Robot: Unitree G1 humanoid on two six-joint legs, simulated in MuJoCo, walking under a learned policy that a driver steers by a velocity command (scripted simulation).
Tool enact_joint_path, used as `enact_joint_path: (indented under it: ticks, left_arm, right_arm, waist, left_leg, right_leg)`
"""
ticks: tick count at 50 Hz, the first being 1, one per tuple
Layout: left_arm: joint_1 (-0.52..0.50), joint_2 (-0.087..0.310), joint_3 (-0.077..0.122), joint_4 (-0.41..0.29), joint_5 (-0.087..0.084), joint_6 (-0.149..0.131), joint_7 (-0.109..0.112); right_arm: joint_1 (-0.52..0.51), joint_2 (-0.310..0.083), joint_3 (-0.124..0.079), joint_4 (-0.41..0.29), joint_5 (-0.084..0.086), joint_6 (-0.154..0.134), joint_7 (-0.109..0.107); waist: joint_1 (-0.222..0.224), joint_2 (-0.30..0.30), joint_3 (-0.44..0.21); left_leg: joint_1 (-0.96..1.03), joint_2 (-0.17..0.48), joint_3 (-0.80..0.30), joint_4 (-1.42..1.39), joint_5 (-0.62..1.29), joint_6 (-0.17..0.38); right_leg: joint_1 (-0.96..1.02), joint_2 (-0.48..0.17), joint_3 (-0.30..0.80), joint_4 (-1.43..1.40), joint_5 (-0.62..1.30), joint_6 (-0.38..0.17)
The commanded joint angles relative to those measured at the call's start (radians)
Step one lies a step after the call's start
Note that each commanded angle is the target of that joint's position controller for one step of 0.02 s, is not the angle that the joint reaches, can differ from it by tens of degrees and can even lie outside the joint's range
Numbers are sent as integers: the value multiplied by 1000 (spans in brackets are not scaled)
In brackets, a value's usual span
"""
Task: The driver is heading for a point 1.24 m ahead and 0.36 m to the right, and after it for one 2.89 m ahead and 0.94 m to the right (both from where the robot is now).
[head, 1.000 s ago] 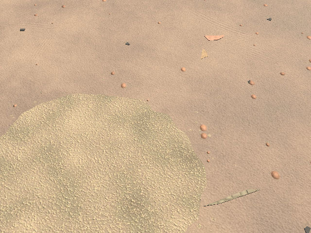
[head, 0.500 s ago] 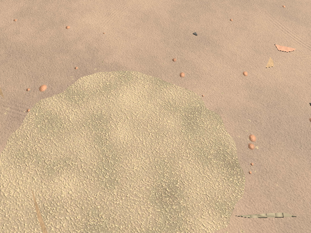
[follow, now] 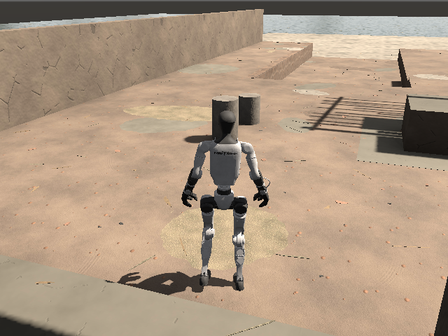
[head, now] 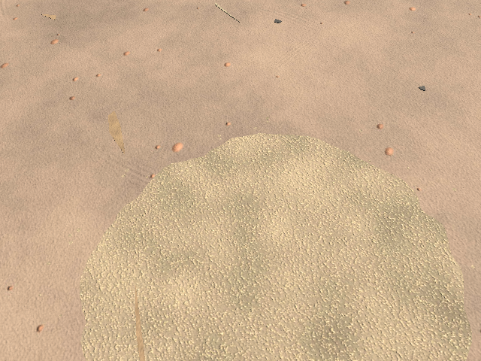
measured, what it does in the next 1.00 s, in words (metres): walks ahead, turning right: left foot, then right foot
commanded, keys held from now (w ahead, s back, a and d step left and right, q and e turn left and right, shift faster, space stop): w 0.18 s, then w+e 0.82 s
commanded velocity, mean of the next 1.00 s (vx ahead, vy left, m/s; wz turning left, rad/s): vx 0.43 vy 0.00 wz -0.31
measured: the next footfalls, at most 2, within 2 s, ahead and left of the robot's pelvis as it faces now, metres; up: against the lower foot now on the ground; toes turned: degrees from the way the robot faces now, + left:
left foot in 0.16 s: +0.05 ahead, +0.13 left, +0.00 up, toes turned -2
right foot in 0.62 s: +0.38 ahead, -0.12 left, +0.00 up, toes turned -12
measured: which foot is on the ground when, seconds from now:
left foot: up 0.00-0.14, down 0.16-0.60, up 0.62-1.00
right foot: down 0.00-0.16, up 0.18-0.60, down 0.62-1.00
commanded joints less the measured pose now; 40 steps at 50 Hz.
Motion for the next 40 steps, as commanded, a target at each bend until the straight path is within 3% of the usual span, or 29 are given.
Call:
enact_joint_path:
  ticks: [1, 3, 5, 6, 7, 8, 9, 10, 11, 12, 14, 17, 20, 23, 26, 28, 29, 30, 31, 32, 33, 34, 35, 36, 37, 40]
  left_arm:
    - [30, 219, 53, -47, -6, -9, 9]
    - [59, 235, 55, -37, -15, -12, 4]
    - [47, 234, 52, -35, -28, -11, 0]
    - [45, 219, 46, -35, -28, -12, -1]
    - [39, 182, 33, -38, -21, -19, -4]
    - [1, 112, 9, -55, -6, -31, -12]
    - [-21, 57, -7, -108, -2, -51, -14]
    - [-62, 148, 17, -120, -24, -62, -9]
    - [-32, 189, 33, -108, -43, -64, -15]
    - [-11, 180, 34, -90, -47, -63, -21]
    - [-28, 163, 34, -87, -33, -62, -30]
    - [-23, 118, 23, -89, -27, -59, -42]
    - [-85, 95, 10, -127, -19, -56, -48]
    - [-188, 71, -6, -176, -14, -59, -63]
    - [-216, 94, 1, -210, -19, -61, -82]
    - [-162, 130, 18, -214, -18, -56, -86]
    - [-63, 165, 36, -194, -21, -51, -86]
    - [90, 205, 63, -158, -26, -45, -76]
    - [240, 264, 86, -130, -29, -29, -56]
    - [202, 359, 95, -144, -24, -37, -52]
    - [228, 255, 74, -159, -21, -44, -47]
    - [175, 229, 63, -148, -10, -53, -44]
    - [110, 218, 60, -154, -12, -58, -44]
    - [53, 201, 54, -165, -8, -60, -42]
    - [21, 187, 48, -180, 8, -61, -39]
    - [6, 180, 47, -162, -7, -65, -29]
  right_arm:
    - [-125, -44, 2, -100, 2, -52, 12]
    - [-113, -48, 3, -89, 4, -73, 18]
    - [-51, -46, 1, -56, 7, -90, 23]
    - [-6, -47, -1, -34, 5, -94, 23]
    - [59, -63, -8, -14, 7, -96, 18]
    - [172, -92, -16, 8, 10, -95, 8]
    - [228, -206, -44, 21, 1, -92, 8]
    - [244, -194, -48, 26, -8, -100, 15]
    - [203, -125, -24, 23, -14, -113, 17]
    - [173, -85, -12, 16, -16, -124, 18]
    - [145, -64, -4, 24, -16, -128, 17]
    - [131, -61, -5, 28, -22, -130, 14]
    - [105, -74, -3, 40, -20, -136, 11]
    - [142, -102, -7, 71, -12, -141, 7]
    - [162, -125, -12, 97, 1, -131, 6]
    - [155, -155, -20, 93, 0, -115, -2]
    - [150, -169, -23, 88, -7, -104, -8]
    - [136, -168, -22, 77, -7, -97, -14]
    - [153, -140, -8, 52, -22, -104, -19]
    - [298, 18, 42, 8, -40, -131, 8]
    - [170, -105, 19, 6, -6, -167, 26]
    - [58, -133, 9, -40, 33, -183, 32]
    - [33, -111, 18, -49, 21, -192, 26]
    - [33, -102, 15, -43, -2, -192, 18]
    - [57, -107, 11, -39, -11, -181, 18]
    - [82, -84, 16, -36, -34, -150, 14]
  waist:
    - [56, -206, -2]
    - [52, -200, 4]
    - [6, -182, 5]
    - [-22, -168, -8]
    - [-55, -150, -51]
    - [-108, -81, -107]
    - [-110, 162, -124]
    - [-144, 139, -40]
    - [-114, 98, 35]
    - [-100, 110, 53]
    - [-89, 84, 78]
    - [-76, 63, 52]
    - [-79, 50, 76]
    - [-110, 36, 106]
    - [-89, 34, 96]
    - [-38, 69, 13]
    - [19, 81, -62]
    - [104, 59, -149]
    - [162, -40, -244]
    - [13, -304, -379]
    - [111, -171, -427]
    - [99, -132, -235]
    - [51, -26, -141]
    - [11, -5, -91]
    - [-24, -34, -79]
    - [-54, -61, -53]
  left_leg:
    - [-71, 22, 82, -173, -22, 18]
    - [14, 11, 104, -283, -11, 46]
    - [157, -3, 129, -456, 134, 85]
    - [258, -12, 139, -525, 193, 102]
    - [400, 18, 104, -524, 213, 120]
    - [565, 128, -26, -535, 183, 153]
    - [629, 311, -324, -595, 28, 260]
    - [562, 424, -486, -675, -62, 363]
    - [528, 398, -433, -686, -103, 357]
    - [530, 349, -350, -698, -80, 324]
    - [515, 307, -210, -718, 146, 279]
    - [450, 262, -35, -725, 437, 260]
    - [349, 229, 88, -755, 485, 247]
    - [306, 241, 148, -774, 505, 239]
    - [411, 280, 181, -704, 705, 222]
    - [483, 287, 214, -552, 1088, 199]
    - [488, 281, 230, -406, 1228, 187]
    - [397, 255, 251, -197, 1229, 162]
    - [156, 210, 244, 100, 900, 132]
    - [-254, -11, 141, 476, -142, 79]
    - [-341, 0, -42, 555, -144, 97]
    - [-403, 44, -26, 512, -37, 113]
    - [-371, 89, -17, 421, 41, 118]
    - [-319, 115, -8, 346, 76, 108]
    - [-254, 134, -15, 322, 100, 98]
    - [-208, 143, 21, 220, 139, 36]
  right_leg:
    - [94, -222, 259, -204, -157, -178]
    - [58, -231, 256, -204, -147, -189]
    - [-12, -218, 231, -180, -119, -181]
    - [-58, -205, 215, -149, -82, -165]
    - [-133, -187, 189, -92, -50, -129]
    - [-256, -128, 113, 71, -88, -68]
    - [-446, 0, -55, 322, -203, 3]
    - [-578, -29, -26, 530, -358, 18]
    - [-640, -69, 26, 632, -298, -1]
    - [-667, -88, 36, 666, -216, -16]
    - [-691, -106, 57, 661, -84, -18]
    - [-640, -83, 41, 630, 49, 22]
    - [-552, -79, -5, 448, 196, 48]
    - [-462, -70, -70, 289, 284, 31]
    - [-447, -46, -95, 213, 225, -24]
    - [-350, 12, -146, 217, 133, -70]
    - [-228, 47, -162, 222, 100, -96]
    - [0, 74, -154, 181, 140, -131]
    - [309, -33, 38, 174, 133, -179]
    - [619, -327, 658, 67, -104, -390]
    - [607, -343, 797, -82, -251, -384]
    - [462, -312, 645, -123, -193, -325]
    - [305, -268, 532, -130, -70, -297]
    - [184, -226, 442, -137, 75, -280]
    - [100, -198, 389, -158, 168, -280]
    - [-41, -166, 295, -194, 292, -289]
Velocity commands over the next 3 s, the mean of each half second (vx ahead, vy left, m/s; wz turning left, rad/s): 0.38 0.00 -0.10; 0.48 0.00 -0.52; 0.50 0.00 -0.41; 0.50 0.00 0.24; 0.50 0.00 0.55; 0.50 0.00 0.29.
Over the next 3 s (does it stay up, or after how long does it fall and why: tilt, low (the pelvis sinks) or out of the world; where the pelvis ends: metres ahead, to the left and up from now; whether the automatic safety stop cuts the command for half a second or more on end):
stays up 1.39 -0.46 0.00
